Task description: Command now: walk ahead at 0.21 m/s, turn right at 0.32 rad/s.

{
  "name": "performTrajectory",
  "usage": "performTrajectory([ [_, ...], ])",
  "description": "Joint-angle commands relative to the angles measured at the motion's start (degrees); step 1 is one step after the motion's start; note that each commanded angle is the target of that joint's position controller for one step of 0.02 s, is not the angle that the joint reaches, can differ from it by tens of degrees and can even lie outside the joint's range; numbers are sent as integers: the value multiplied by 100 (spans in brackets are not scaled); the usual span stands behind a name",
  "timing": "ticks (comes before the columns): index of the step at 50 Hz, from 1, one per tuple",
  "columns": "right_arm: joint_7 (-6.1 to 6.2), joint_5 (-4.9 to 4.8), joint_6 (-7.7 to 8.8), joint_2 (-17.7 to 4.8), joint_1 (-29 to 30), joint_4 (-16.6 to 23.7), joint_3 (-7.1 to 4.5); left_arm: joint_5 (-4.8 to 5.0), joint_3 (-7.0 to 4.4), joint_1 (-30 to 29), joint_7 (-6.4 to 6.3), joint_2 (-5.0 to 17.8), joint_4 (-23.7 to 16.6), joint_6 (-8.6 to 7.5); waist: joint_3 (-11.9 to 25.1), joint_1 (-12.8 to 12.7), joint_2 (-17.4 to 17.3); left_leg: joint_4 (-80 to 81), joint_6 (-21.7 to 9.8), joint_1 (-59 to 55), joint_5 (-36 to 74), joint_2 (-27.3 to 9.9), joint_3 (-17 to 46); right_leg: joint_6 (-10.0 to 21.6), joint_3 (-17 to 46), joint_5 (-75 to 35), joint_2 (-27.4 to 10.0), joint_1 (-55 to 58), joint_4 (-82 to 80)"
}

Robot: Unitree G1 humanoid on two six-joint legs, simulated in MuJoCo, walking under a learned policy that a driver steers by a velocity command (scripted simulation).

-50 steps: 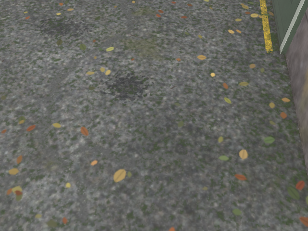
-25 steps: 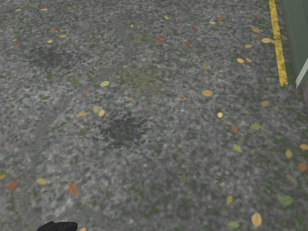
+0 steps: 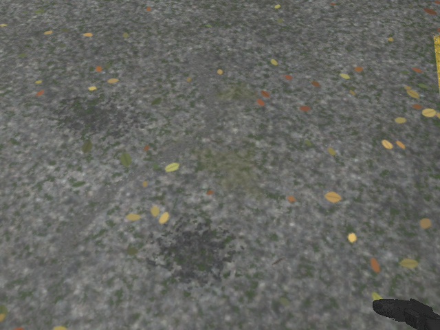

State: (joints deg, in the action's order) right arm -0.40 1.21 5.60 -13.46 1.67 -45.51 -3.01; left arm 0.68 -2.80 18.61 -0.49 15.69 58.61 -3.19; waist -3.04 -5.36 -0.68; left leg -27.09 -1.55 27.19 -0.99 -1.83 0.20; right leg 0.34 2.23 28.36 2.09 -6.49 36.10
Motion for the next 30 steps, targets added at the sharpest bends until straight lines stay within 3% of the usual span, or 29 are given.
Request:
performTrajectory([
  [1,63,-16,-152,-1137,-1684,107,-293,108,-90,723,-11,698,-341,-55,3024,848,-1015,-30,-1584,-4538,3244,-2425,2565,-115,495,1338,-87,-2755,3585],
  [2,96,-74,-207,-918,-1275,171,-216,196,-180,184,-46,851,-511,23,2178,781,-741,265,-1352,-3792,2109,-2122,2000,-157,266,907,-317,-3167,3692],
  [3,127,-100,-235,-785,-931,158,-160,166,-196,-54,-104,743,-574,141,1546,651,-500,586,-1185,-2929,1258,-1857,1598,-234,119,521,-521,-3191,3565],
  [5,134,18,-258,-730,-457,133,-135,80,-254,30,-189,567,-641,410,946,347,-674,1173,-1082,-1357,151,-1572,958,-320,35,-49,-717,-2485,3341],
  [6,134,69,-249,-730,-332,118,-140,52,-267,99,-209,474,-693,486,842,278,-729,1362,-1129,-950,-26,-1502,708,-334,-67,-244,-678,-2255,3307],
  [8,174,81,-225,-760,-243,67,-150,23,-313,84,-225,432,-836,548,799,220,-737,1499,-1218,-811,-51,-1518,366,-330,-115,-543,-694,-2245,2997],
  [14,351,-20,-364,-1048,-256,-69,-238,7,-316,-603,-79,439,-1306,577,884,384,-597,1545,-1172,-1195,-286,-1700,-168,-244,-301,-1155,-770,-1966,1556],
  [18,322,-138,-502,-1210,-400,-175,-299,11,-354,-792,44,529,-1516,613,833,431,-642,1211,-983,-1640,-258,-1848,-302,-51,-546,-948,-626,-1625,627],
  [20,315,-248,-575,-1204,-396,-226,-312,-18,-387,-506,94,526,-1466,614,855,247,-576,699,-670,-1632,-413,-1706,-504,181,-758,-1481,-418,-1010,-405],
  [21,297,-265,-611,-1042,-683,-353,-290,-61,-456,-322,68,697,-1420,609,808,231,-285,134,-320,-1392,-766,-1447,-716,395,-537,-1978,-363,-573,-1005],
  [22,250,-127,-631,-751,-793,-319,-232,-74,-600,-167,-24,1264,-1462,595,694,369,1042,-1394,227,-354,-1793,-812,-1307,832,977,-3605,-1379,55,-1599],
  [23,271,4,-593,-672,-338,54,-210,-164,-661,-247,-56,1778,-1624,560,547,378,2097,-2693,620,1262,-3654,92,-1012,1905,2654,-4424,-2427,342,-1766],
  [24,281,-7,-571,-857,81,121,-265,-268,-599,-199,-19,1495,-1672,416,867,136,1287,-3594,541,1348,-3682,88,-83,2068,2549,-4230,-2314,238,-1799],
  [25,280,-125,-574,-884,14,99,-294,-241,-564,-425,-24,1399,-1706,296,882,327,1040,-3814,427,1434,-3163,35,146,1771,2061,-4097,-2024,231,-1765],
  [26,327,-136,-582,-883,-210,-61,-318,-121,-552,-770,-54,1280,-1799,245,896,499,750,-3770,386,1435,-2695,-46,249,1427,1717,-3840,-1760,201,-1674],
  [27,369,-85,-588,-1003,-272,-120,-360,-8,-489,-1002,-85,1083,-1871,254,880,558,726,-3680,391,1406,-2412,-82,301,1256,1586,-3780,-1682,112,-1657],
  [28,370,-61,-579,-995,-287,-127,-372,0,-445,-1052,-120,983,-1901,274,926,613,758,-3741,406,1165,-2205,-30,286,1224,1483,-3912,-1579,-82,-1643],
  [30,343,-111,-555,-891,-442,-183,-353,-47,-392,-993,-162,872,-1919,286,1091,639,710,-3577,437,972,-1870,44,254,1238,1314,-4024,-1489,-3,-1625],
])
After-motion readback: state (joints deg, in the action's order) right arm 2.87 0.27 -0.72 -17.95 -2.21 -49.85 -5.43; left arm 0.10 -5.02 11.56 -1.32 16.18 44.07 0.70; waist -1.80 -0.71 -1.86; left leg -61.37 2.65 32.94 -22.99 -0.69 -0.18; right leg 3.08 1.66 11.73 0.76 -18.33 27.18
